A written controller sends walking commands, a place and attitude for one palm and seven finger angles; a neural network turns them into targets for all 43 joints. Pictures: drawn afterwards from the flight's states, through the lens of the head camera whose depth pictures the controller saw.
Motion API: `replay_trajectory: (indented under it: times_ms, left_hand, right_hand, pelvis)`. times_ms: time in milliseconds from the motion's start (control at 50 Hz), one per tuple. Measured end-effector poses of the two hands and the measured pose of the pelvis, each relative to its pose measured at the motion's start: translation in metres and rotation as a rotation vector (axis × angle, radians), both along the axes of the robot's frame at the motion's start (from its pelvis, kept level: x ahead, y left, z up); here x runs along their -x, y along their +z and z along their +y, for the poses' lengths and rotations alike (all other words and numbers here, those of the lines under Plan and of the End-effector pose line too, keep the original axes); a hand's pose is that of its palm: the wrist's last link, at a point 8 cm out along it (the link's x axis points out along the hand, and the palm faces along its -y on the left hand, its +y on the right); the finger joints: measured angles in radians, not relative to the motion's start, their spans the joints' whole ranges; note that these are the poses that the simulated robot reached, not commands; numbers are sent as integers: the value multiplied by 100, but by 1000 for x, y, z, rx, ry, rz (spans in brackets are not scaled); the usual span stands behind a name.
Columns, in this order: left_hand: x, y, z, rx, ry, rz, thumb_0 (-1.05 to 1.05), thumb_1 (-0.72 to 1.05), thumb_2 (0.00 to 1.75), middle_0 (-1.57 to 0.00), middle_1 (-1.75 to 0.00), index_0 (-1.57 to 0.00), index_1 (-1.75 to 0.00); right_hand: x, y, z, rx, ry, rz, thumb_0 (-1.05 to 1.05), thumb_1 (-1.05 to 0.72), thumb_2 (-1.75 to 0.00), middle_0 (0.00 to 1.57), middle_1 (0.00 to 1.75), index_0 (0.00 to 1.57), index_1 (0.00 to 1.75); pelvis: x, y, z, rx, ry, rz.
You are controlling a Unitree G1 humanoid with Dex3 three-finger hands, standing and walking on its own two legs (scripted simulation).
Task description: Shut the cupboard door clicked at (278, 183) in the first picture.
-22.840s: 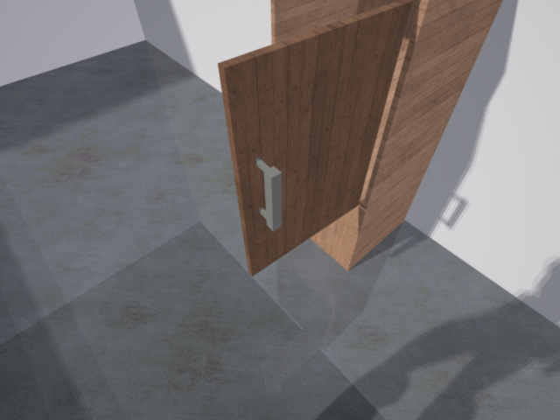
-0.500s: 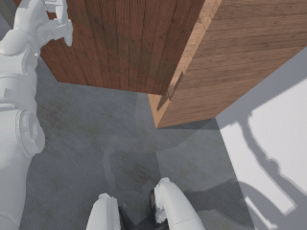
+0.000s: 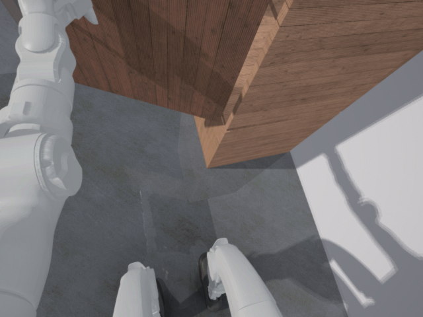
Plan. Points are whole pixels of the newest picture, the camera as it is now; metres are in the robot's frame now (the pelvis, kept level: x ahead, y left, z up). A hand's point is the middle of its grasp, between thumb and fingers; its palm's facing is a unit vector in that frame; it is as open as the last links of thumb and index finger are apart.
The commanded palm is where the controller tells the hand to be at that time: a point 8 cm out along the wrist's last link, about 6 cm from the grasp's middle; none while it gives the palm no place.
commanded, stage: pull the fist back off the door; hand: left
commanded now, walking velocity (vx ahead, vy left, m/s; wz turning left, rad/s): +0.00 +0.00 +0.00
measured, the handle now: out of the picture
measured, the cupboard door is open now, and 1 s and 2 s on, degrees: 63 63 63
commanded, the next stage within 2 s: draw the hand back to the body in 0.70 s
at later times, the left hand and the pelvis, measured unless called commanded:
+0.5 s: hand (87, 41) +0.54 +0.10 +0.10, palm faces +0.00 -1.00 -0.01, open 3.1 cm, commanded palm +0.51 +0.14 +0.10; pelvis +0.02 -0.01 +0.04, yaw +1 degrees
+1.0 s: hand (72, 63) +0.49 +0.11 +0.12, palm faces +0.01 -1.00 -0.04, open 3.1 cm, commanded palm +0.43 +0.17 +0.13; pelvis +0.01 +0.00 +0.05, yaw +0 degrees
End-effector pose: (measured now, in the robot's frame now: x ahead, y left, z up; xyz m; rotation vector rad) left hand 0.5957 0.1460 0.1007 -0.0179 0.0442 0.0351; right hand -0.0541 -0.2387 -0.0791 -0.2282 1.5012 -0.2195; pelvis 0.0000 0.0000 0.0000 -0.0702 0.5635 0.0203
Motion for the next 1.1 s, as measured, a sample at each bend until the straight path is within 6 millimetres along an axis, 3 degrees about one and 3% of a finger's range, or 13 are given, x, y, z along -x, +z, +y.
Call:
replay_trajectory:
  times_ms: [140, 320, 540, 740, 920, 1020, 1100]
  left_hand:
    - [10, -9, -13, -60, -32, 39, 0, 88, 92, -130, -150, -130, -150]
    - [38, 6, 2, -70, -22, -10, 1, 89, 91, -130, -150, -130, -150]
    - [86, -1, 1, -42, -45, -42, 2, 90, 90, -130, -150, -130, -150]
    - [107, -4, -2, -53, -37, -48, 2, 89, 90, -130, -150, -130, -150]
    - [108, 9, 5, -49, -29, -64, 2, 89, 90, -130, -150, -130, -150]
    - [136, 22, 22, -64, -25, -62, 2, 90, 90, -130, -150, -130, -150]
    - [167, 35, 39, -58, -9, -54, 2, 90, 90, -130, -150, -130, -150]
  right_hand:
    - [8, 5, 11, -58, -76, 16, 0, -90, -90, 20, 30, 20, 30]
    - [-3, 18, 0, -64, -73, -4, 0, -90, -90, 20, 30, 20, 30]
    - [-63, 20, -31, 4, 20, -127, 0, -90, -90, 20, 30, 20, 30]
    - [-108, 10, -26, -7, 61, -253, 0, -90, -90, 20, 30, 20, 30]
    - [-97, 3, -14, -47, 32, -247, 0, -90, -90, 20, 30, 20, 30]
    - [-90, 15, -9, -73, -12, -249, 1, -90, -90, 20, 30, 20, 30]
    - [-98, 31, -10, -70, -9, -281, 1, -90, -90, 20, 30, 20, 30]
  pelvis:
    - [-4, 13, -4, -15, -15, -31]
    - [-15, 31, -6, -34, -24, -84]
    - [-19, 38, -5, -43, -1, -142]
    - [-13, 36, -3, -52, 5, -170]
    - [-9, 37, -4, -58, -8, -176]
    - [-15, 53, -4, -64, -29, -226]
    - [-19, 67, -5, -64, -25, -282]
